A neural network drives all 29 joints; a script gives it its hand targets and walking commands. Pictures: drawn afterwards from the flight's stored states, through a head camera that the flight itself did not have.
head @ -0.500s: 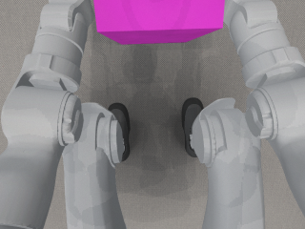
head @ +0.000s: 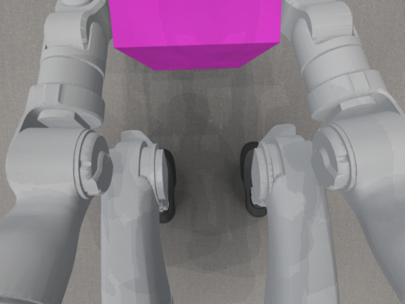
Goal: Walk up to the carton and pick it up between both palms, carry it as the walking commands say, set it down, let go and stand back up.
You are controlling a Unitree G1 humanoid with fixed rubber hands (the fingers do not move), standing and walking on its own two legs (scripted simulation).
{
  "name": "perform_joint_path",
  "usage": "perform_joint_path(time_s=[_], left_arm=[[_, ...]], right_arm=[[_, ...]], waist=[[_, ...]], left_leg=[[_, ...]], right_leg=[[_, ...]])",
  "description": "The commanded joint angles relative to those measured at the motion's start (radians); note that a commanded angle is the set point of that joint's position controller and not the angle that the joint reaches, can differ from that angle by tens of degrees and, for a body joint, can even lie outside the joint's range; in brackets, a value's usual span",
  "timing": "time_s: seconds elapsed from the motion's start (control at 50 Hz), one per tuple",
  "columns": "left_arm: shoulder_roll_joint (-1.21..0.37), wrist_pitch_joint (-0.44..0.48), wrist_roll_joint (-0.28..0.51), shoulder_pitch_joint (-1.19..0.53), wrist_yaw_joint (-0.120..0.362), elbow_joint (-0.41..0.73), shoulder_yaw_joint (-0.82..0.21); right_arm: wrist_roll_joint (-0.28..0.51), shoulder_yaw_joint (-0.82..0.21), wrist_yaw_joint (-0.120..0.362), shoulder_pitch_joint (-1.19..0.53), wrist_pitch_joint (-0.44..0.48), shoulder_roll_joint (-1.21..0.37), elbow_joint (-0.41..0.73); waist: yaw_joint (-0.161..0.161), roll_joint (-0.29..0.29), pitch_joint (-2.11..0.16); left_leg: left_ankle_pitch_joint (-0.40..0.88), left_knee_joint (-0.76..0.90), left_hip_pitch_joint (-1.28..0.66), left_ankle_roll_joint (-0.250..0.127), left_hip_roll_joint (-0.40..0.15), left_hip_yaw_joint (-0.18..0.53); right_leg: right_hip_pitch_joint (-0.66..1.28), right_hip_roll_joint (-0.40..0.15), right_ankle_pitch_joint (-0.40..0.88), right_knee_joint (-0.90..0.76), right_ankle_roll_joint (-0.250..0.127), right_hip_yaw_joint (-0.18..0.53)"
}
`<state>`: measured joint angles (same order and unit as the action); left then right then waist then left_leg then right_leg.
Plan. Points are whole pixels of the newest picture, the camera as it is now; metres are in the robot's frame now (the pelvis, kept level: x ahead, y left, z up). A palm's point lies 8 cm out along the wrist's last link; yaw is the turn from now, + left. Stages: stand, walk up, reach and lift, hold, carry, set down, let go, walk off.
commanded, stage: reach and lift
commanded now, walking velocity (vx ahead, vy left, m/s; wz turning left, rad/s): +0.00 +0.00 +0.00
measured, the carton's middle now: (195, 7) +0.55 +0.02 -0.16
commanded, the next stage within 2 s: none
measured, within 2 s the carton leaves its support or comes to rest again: neither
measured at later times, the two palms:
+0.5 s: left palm out of the picture +0.54 +0.15 -0.04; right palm out of the picture +0.54 -0.13 -0.05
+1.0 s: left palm out of the picture +0.52 +0.15 +0.03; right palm out of the picture +0.52 -0.13 +0.02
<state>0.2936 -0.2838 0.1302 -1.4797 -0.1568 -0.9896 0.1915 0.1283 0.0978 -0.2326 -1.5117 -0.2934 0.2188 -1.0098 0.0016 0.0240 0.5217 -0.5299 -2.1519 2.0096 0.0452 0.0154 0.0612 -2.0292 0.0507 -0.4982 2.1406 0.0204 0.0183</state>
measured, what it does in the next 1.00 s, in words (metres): rises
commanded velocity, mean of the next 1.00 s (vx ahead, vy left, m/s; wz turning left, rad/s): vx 0.00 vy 0.00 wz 0.00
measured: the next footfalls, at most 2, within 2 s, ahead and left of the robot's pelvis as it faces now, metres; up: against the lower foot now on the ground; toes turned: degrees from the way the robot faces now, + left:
none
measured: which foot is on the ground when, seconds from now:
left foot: down 0.00-1.00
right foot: down 0.00-1.00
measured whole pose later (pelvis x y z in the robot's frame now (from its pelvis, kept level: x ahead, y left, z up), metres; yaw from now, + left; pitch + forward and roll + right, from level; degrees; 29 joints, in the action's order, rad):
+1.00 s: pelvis -0.01 -0.01 +0.09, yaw +0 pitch +16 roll +1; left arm 0.19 -0.44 0.00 -1.29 -0.11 -0.70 0.34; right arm 0.02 0.24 -0.23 -1.31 -0.45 0.10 -0.71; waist 0.00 0.01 0.52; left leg -0.51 -1.87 1.64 0.05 0.03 0.07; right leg -1.67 0.06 -0.48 1.87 0.01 0.02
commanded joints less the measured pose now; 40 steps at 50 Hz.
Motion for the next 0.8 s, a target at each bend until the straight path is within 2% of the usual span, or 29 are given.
perform_joint_path(time_s=[0.0, 0.06, 0.08, 0.12, 0.14, 0.16, 0.18, 0.22, 0.24, 0.26, 0.28, 0.3, 0.34, 0.36, 0.38, 0.42, 0.44, 0.48, 0.5, 0.52, 0.54, 0.58, 0.66, 0.68, 0.7, 0.72, 0.74, 0.76, 0.78], left_arm=[[-1.335, -0.013, 0.018, -0.717, 0.332, 0.342, -0.267], [-1.355, -0.031, 0.073, -0.783, 0.331, 0.484, -0.355], [-1.328, -0.038, 0.036, -0.751, 0.33, 0.407, -0.336], [-1.381, -0.054, 0.092, -0.717, 0.319, 0.542, -0.411], [-1.358, -0.058, 0.092, -0.74, 0.315, 0.523, -0.411], [-1.347, -0.068, 0.096, -0.72, 0.311, 0.544, -0.411], [-1.337, -0.079, 0.057, -0.696, 0.306, 0.482, -0.408], [-1.345, -0.084, 0.044, -0.707, 0.307, 0.446, -0.396], [-1.386, -0.091, 0.068, -0.669, 0.305, 0.465, -0.403], [-1.382, -0.101, 0.026, -0.644, 0.308, 0.397, -0.349], [-1.352, -0.087, 0.033, -0.73, 0.305, 0.495, -0.362], [-1.371, -0.096, 0.031, -0.671, 0.303, 0.453, -0.35], [-1.367, -0.093, -0.011, -0.638, 0.322, 0.379, -0.29], [-1.378, -0.099, -0.039, -0.611, 0.326, 0.329, -0.272], [-1.399, -0.09, -0.021, -0.601, 0.332, 0.393, -0.296], [-1.403, -0.101, -0.047, -0.586, 0.333, 0.344, -0.268], [-1.405, -0.098, -0.019, -0.634, 0.335, 0.41, -0.309], [-1.436, -0.096, 0.008, -0.644, 0.333, 0.475, -0.375], [-1.468, -0.112, 0.025, -0.595, 0.328, 0.507, -0.414], [-1.411, -0.117, 0.016, -0.612, 0.327, 0.46, -0.388], [-1.435, -0.12, 0.041, -0.614, 0.327, 0.531, -0.459], [-1.368, -0.118, 0.059, -0.694, 0.318, 0.631, -0.477], [-1.361, -0.127, 0.062, -0.666, 0.314, 0.6, -0.46], [-1.376, -0.13, 0.043, -0.606, 0.313, 0.534, -0.429], [-1.367, -0.137, 0.016, -0.589, 0.321, 0.45, -0.385], [-1.394, -0.144, 0.007, -0.574, 0.322, 0.497, -0.41], [-1.361, -0.135, 0.0, -0.623, 0.325, 0.464, -0.369], [-1.39, -0.145, -0.006, -0.574, 0.334, 0.421, -0.361], [-1.379, -0.141, 0.008, -0.595, 0.332, 0.498, -0.403]], right_arm=[[-0.032, -0.145, 0.374, -0.652, 0.004, -1.213, 0.37], [0.042, -0.251, 0.365, -0.735, -0.004, -1.232, 0.561], [0.035, -0.231, 0.367, -0.692, -0.013, -1.25, 0.487], [0.066, -0.301, 0.354, -0.74, -0.017, -1.244, 0.68], [0.091, -0.322, 0.357, -0.752, -0.032, -1.268, 0.663], [0.101, -0.338, 0.351, -0.765, -0.038, -1.237, 0.708], [0.095, -0.313, 0.358, -0.738, -0.041, -1.222, 0.641], [0.089, -0.317, 0.363, -0.741, -0.051, -1.227, 0.615], [0.092, -0.333, 0.361, -0.781, -0.041, -1.235, 0.707], [0.069, -0.312, 0.353, -0.789, -0.05, -1.218, 0.654], [0.071, -0.305, 0.362, -0.717, -0.068, -1.265, 0.584], [0.076, -0.316, 0.356, -0.754, -0.06, -1.278, 0.633], [0.032, -0.257, 0.368, -0.681, -0.068, -1.303, 0.512], [0.002, -0.216, 0.37, -0.656, -0.065, -1.279, 0.457], [0.019, -0.262, 0.371, -0.66, -0.068, -1.331, 0.521], [0.017, -0.252, 0.374, -0.688, -0.069, -1.288, 0.503], [0.023, -0.251, 0.378, -0.674, -0.072, -1.327, 0.513], [0.026, -0.296, 0.368, -0.61, -0.077, -1.334, 0.535], [0.063, -0.337, 0.361, -0.676, -0.075, -1.326, 0.669], [0.042, -0.304, 0.364, -0.653, -0.083, -1.282, 0.589], [0.055, -0.322, 0.364, -0.587, -0.093, -1.351, 0.592], [0.086, -0.359, 0.356, -0.595, -0.11, -1.361, 0.614], [0.071, -0.378, 0.341, -0.622, -0.115, -1.326, 0.641], [0.074, -0.381, 0.341, -0.601, -0.121, -1.336, 0.6], [0.047, -0.35, 0.343, -0.638, -0.112, -1.299, 0.609], [0.051, -0.367, 0.342, -0.615, -0.117, -1.301, 0.629], [0.035, -0.315, 0.347, -0.604, -0.129, -1.329, 0.505], [0.047, -0.343, 0.347, -0.655, -0.118, -1.327, 0.589], [0.062, -0.37, 0.35, -0.635, -0.12, -1.336, 0.629]], waist=[[0.028, -0.002, -2.126], [0.012, 0.007, -2.399], [-0.017, 0.016, -2.336], [0.014, 0.0, -2.583], [-0.016, 0.009, -2.57], [-0.01, -0.027, -2.602], [-0.032, 0.037, -2.49], [-0.029, 0.018, -2.4], [-0.027, -0.008, -2.474], [-0.035, 0.003, -2.373], [-0.037, -0.017, -2.397], [-0.042, -0.034, -2.398], [-0.055, -0.038, -2.23], [-0.029, -0.017, -2.193], [-0.04, -0.055, -2.27], [-0.069, -0.012, -2.245], [-0.037, -0.019, -2.334], [-0.025, 0.018, -2.408], [-0.028, 0.023, -2.581], [-0.024, 0.03, -2.464], [0.004, 0.021, -2.541], [-0.028, 0.018, -2.585], [-0.034, -0.011, -2.502], [-0.066, -0.018, -2.427], [-0.046, -0.039, -2.392], [-0.042, 0.002, -2.441], [-0.056, -0.011, -2.287], [-0.075, -0.031, -2.348], [-0.052, -0.016, -2.423]], left_leg=[[0.105, 0.276, -0.569, -0.031, 0.133, -0.149], [0.232, 0.242, -0.715, -0.027, 0.144, -0.159], [0.222, 0.251, -0.664, -0.024, 0.139, -0.168], [0.353, 0.26, -0.834, -0.028, 0.154, -0.14], [0.344, 0.256, -0.848, -0.024, 0.156, -0.155], [0.357, 0.242, -0.835, -0.035, 0.154, -0.151], [0.304, 0.287, -0.805, -0.034, 0.152, -0.14], [0.244, 0.295, -0.786, -0.034, 0.146, -0.149], [0.261, 0.313, -0.822, -0.04, 0.161, -0.136], [0.218, 0.318, -0.755, -0.044, 0.155, -0.141], [0.19, 0.331, -0.739, -0.04, 0.151, -0.163], [0.204, 0.349, -0.769, -0.048, 0.159, -0.147], [0.112, 0.363, -0.669, -0.056, 0.152, -0.15], [0.089, 0.361, -0.607, -0.045, 0.146, -0.157], [0.144, 0.37, -0.688, -0.054, 0.157, -0.141], [0.154, 0.376, -0.678, -0.043, 0.15, -0.15], [0.195, 0.391, -0.736, -0.04, 0.156, -0.149], [0.225, 0.376, -0.773, -0.031, 0.15, -0.145], [0.306, 0.412, -0.924, -0.035, 0.165, -0.124], [0.284, 0.398, -0.844, -0.028, 0.161, -0.133], [0.331, 0.415, -0.929, -0.027, 0.165, -0.125], [0.296, 0.394, -0.895, -0.033, 0.165, -0.142], [0.269, 0.442, -0.887, -0.048, 0.17, -0.129], [0.251, 0.453, -0.878, -0.047, 0.165, -0.137], [0.204, 0.451, -0.822, -0.047, 0.163, -0.143], [0.195, 0.46, -0.851, -0.041, 0.156, -0.137], [0.111, 0.483, -0.762, -0.048, 0.156, -0.143], [0.13, 0.498, -0.81, -0.059, 0.163, -0.131], [0.158, 0.498, -0.885, -0.059, 0.161, -0.125]], right_leg=[[0.75, 0.107, 0.133, -0.229, -0.021, -0.109], [0.888, 0.107, 0.253, -0.208, -0.014, -0.096], [0.845, 0.109, 0.246, -0.228, -0.015, -0.086], [0.968, 0.118, 0.365, -0.206, -0.008, -0.11], [0.945, 0.114, 0.344, -0.239, -0.013, -0.087], [0.95, 0.119, 0.364, -0.222, -0.007, -0.091], [0.902, 0.113, 0.318, -0.228, -0.01, -0.094], [0.829, 0.115, 0.239, -0.263, -0.012, -0.091], [0.883, 0.12, 0.249, -0.275, -0.016, -0.088], [0.853, 0.115, 0.205, -0.285, -0.01, -0.088], [0.904, 0.114, 0.2, -0.309, -0.013, -0.083], [0.909, 0.124, 0.207, -0.313, -0.007, -0.09], [0.825, 0.116, 0.118, -0.328, -0.01, -0.079], [0.796, 0.109, 0.099, -0.34, -0.022, -0.08], [0.857, 0.121, 0.154, -0.343, -0.015, -0.076], [0.837, 0.111, 0.147, -0.354, -0.013, -0.073], [0.879, 0.118, 0.199, -0.361, -0.01, -0.093], [0.934, 0.114, 0.227, -0.363, -0.021, -0.057], [1.013, 0.125, 0.3, -0.353, -0.009, -0.082], [0.942, 0.116, 0.276, -0.352, -0.014, -0.082], [0.99, 0.13, 0.33, -0.368, -0.007, -0.094], [1.046, 0.128, 0.314, -0.366, -0.01, -0.059], [1.059, 0.126, 0.283, -0.406, -0.003, -0.052], [1.043, 0.117, 0.249, -0.426, 0.0, -0.048], [1.016, 0.122, 0.211, -0.435, -0.008, -0.054], [1.087, 0.121, 0.214, -0.446, -0.019, -0.03], [1.003, 0.112, 0.135, -0.458, -0.013, -0.042], [1.053, 0.115, 0.139, -0.473, -0.012, -0.039], [1.089, 0.124, 0.172, -0.471, -0.015, -0.035]])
